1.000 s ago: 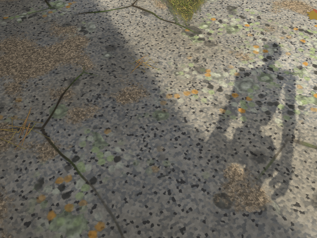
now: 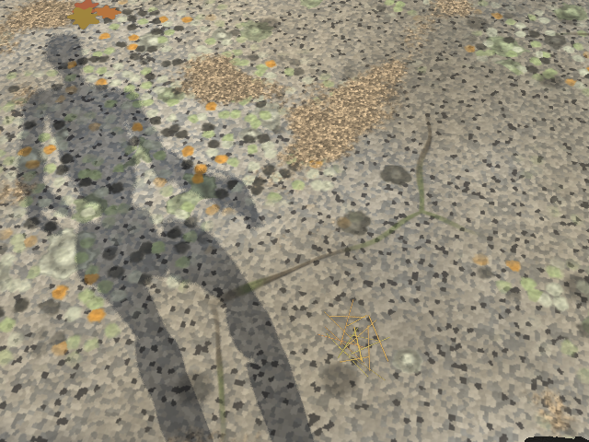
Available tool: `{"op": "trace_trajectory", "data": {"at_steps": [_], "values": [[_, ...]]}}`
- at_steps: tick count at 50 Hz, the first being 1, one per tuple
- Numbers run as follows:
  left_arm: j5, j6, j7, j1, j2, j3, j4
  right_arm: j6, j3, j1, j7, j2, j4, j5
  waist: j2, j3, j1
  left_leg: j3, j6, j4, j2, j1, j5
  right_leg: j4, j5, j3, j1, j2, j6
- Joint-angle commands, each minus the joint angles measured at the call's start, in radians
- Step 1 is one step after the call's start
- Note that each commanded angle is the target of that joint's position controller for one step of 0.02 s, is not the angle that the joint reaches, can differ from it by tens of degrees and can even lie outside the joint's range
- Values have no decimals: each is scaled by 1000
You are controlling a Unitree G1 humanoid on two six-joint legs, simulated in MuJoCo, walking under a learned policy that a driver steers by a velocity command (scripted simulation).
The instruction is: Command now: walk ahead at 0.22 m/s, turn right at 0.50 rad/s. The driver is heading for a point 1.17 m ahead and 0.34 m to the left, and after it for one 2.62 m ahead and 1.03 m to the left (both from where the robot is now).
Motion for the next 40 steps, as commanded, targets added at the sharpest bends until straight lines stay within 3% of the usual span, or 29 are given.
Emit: {"op": "trace_trajectory", "data": {"at_steps": [1, 3, 5, 7, 8, 9, 10, 11, 12, 13, 14, 15, 18, 22, 26, 27, 28, 30, 31, 32, 33, 34, 35, 36, 37, 38, 39, 40], "values": [[14, -25, -8, 133, -39, -33, -40, -20, -42, 30, 17, -156, -29, 14, 67, -243, 29, -247, 243, -200, 256, 100, -115, -204, -25, -7, 147, -26, -37], [17, -39, -26, 166, -8, -33, -13, -19, -47, 7, 38, -182, -31, 49, 124, -251, 46, -280, 221, -267, 257, 21, -360, -367, 4, -39, 289, -4, -75], [18, -54, -37, 150, 42, -18, -6, -10, -49, -1, 48, -196, -36, 75, 141, -193, 60, -305, 190, -276, 252, -40, -473, -517, 32, -69, 360, 23, -98], [21, -71, -40, 211, 42, -14, 28, 4, -44, 0, 49, -183, -40, 86, 122, -140, 112, -295, 125, -235, 208, -140, -553, -744, 134, -120, 516, 50, -134], [36, -75, -33, 307, 54, -11, 63, 4, -34, -24, 49, -146, -61, 77, 120, -119, 162, -237, 33, -165, 127, -282, -526, -846, 129, -133, 691, 49, -156], [40, -83, -20, 388, 97, 5, 78, -6, -5, -49, 57, -34, -88, 76, -74, -128, 191, -151, -47, 204, 10, -487, -473, -961, -28, 141, 856, -179, -192], [98, -77, -27, 274, 195, 6, 9, 10, 11, 24, 61, 59, -96, -7, -338, -71, 131, -120, -46, 465, -80, -671, -463, -1130, -409, 485, 757, -419, -210], [97, -80, -16, 199, 176, 13, -17, 20, -25, -20, 62, -76, -119, -25, -195, -33, 110, -253, -40, 575, -9, -642, -322, -1150, -466, 506, 593, -439, -244], [80, -89, -19, 99, 119, -7, -23, 25, -47, 16, 76, -118, -106, -4, -156, -7, 33, -270, -46, 621, 3, -605, -213, -1142, -339, 383, 548, -362, -198], [62, -103, -26, 56, 87, -16, -26, 29, -56, 92, 88, -138, -71, -6, -150, -31, -6, -235, -67, 660, 10, -542, -145, -1141, -192, 255, 532, -306, -162], [54, -115, -26, 51, 82, -18, -23, 36, -64, 138, 100, -150, -41, -14, -139, -59, -17, -185, -84, 722, 16, -489, -109, -1144, -96, 152, 524, -268, -145], [52, -125, -25, 67, 77, -19, -13, 45, -66, 149, 110, -148, -32, -17, -113, -58, -16, -158, -91, 774, 35, -473, -85, -1148, -40, 85, 511, -253, -145], [63, -139, -31, 155, 78, -12, 39, 60, -56, 83, 125, -103, -53, -4, -66, -10, 19, -139, -79, 820, 64, -538, -40, -1145, 31, -27, 543, -253, -147], [68, -149, -27, 238, 79, -2, 101, 67, -49, -22, 139, -92, -86, -10, -80, 47, 56, -110, -44, 755, 106, -618, -34, -1153, 74, -124, 645, -274, -150], [74, -153, -19, 266, 84, 3, 156, 61, -25, -144, 157, -72, -130, -8, -67, 117, 85, 4, 27, 557, 135, -554, -74, -1183, 219, -255, 699, -270, -147], [74, -149, -18, 277, 89, 5, 174, 60, -16, -166, 157, -62, -142, -5, -64, 128, 89, 37, 53, 509, 129, -533, -107, -1166, 326, -286, 727, -270, -146], [74, -144, -19, 265, 97, 5, 184, 60, -9, -160, 151, -53, -148, -1, -63, 120, 70, 73, 85, 447, 107, -461, -148, -1117, 549, -333, 735, -260, -137], [71, -129, -16, 249, 143, 11, 197, 59, -11, -58, 125, -67, -129, 12, -94, 13, -2, 162, 146, 410, -6, -226, -246, -915, 1249, -373, 758, -263, -130], [73, -112, -16, 232, 183, 22, 196, 53, -27, 92, 113, -104, -95, 20, -114, -83, -84, 171, 171, 417, -64, -51, -319, -710, 1453, -371, 738, -279, -135], [60, -103, -23, 196, 213, 30, 180, 39, -54, 297, 101, -156, -41, 21, -110, -196, -182, 134, 196, 364, -110, 227, -319, -442, 1440, -350, 616, -280, -140], [66, -112, -30, 183, 174, 18, 168, 38, -92, 466, 82, -235, 22, 8, -42, -287, -245, -23, 211, 292, -76, 553, -370, -126, 1084, -331, 361, -232, -107], [45, -131, -57, 176, 17, -20, 54, 55, -128, 354, 73, -389, 7, 3, 331, -300, -101, -673, 361, 34, 210, 796, -642, 298, 20, -257, -152, 33, -21], [57, -155, -55, 36, 70, -25, 5, 58, -128, 397, 73, -374, -25, 11, 126, -379, -157, -873, 353, -91, 259, 831, -590, 361, 53, -16, -257, 29, -41], [52, -172, -54, -41, 73, -27, -18, 54, -121, 403, 60, -354, 5, 8, 70, -280, -153, -806, 323, -116, 260, 754, -460, 329, 105, 13, -295, -16, -59], [53, -180, -48, -6, 56, -38, -2, 43, -109, 391, 49, -308, 22, 6, -9, -170, -93, -726, 292, -115, 236, 597, -331, 230, 133, 14, -254, -62, -67], [66, -169, -46, 26, 40, -44, 20, 30, -90, 330, 41, -254, 18, 3, -69, -131, -41, -597, 247, -113, 202, 468, -298, 150, 144, 12, -188, -106, -77], [76, -149, -48, 96, 31, -50, 45, 14, -69, 275, 38, -200, 2, 0, -41, -113, 12, -534, 237, -121, 180, 344, -249, 104, 163, 10, -101, -125, -78], [82, -128, -54, 128, 26, -52, 70, -3, -48, 256, 40, -150, 1, 5, -39, -94, 35, -467, 227, -139, 152, 278, -198, 65, 159, 9, -58, -144, -79]]}}
Keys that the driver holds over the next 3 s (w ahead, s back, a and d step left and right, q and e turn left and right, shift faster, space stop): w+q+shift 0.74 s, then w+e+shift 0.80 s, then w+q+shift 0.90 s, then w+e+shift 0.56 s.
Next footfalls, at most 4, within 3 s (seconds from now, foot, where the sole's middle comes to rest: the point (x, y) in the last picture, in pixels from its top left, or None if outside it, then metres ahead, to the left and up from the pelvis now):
0.18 right None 0.08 -0.13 -0.77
0.64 left None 0.40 0.21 -0.77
1.14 right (166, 266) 0.86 0.37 -0.77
1.54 left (79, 170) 1.19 0.67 -0.77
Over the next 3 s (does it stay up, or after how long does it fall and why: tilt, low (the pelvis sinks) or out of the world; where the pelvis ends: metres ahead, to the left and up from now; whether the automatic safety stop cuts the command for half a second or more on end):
stays up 2.27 0.95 0.00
